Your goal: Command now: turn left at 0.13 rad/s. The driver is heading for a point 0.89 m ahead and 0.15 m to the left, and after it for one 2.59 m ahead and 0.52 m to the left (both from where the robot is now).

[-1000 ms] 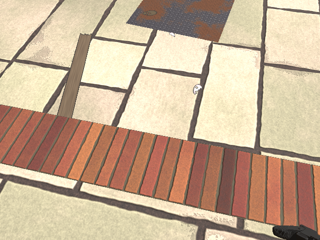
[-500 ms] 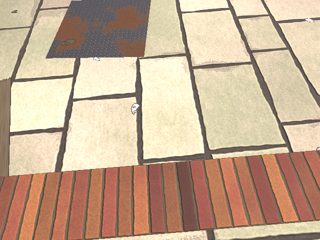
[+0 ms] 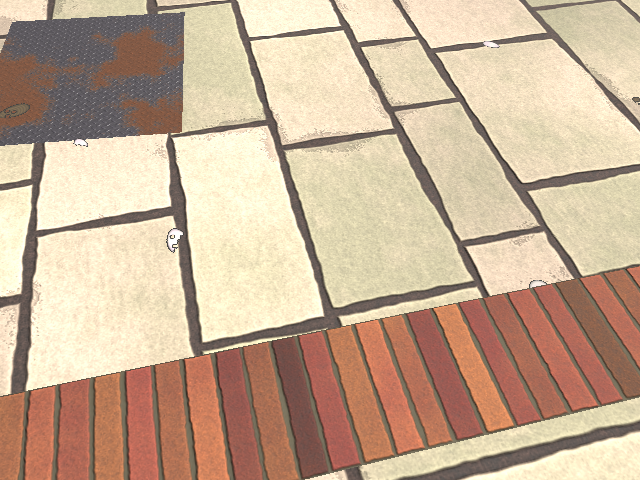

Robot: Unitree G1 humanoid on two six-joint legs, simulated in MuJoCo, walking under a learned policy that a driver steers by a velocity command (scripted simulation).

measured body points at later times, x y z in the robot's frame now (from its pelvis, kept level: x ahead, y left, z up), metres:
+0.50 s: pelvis +0.00 +0.02 +0.01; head +0.03 +0.03 +0.46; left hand +0.02 +0.32 -0.10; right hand +0.23 -0.21 -0.09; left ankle -0.03 +0.14 -0.69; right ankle +0.01 -0.11 -0.74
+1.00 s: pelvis +0.16 +0.13 -0.01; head +0.19 +0.15 +0.44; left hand +0.30 +0.40 -0.11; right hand +0.22 -0.14 -0.13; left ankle -0.03 +0.15 -0.74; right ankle +0.38 +0.05 -0.70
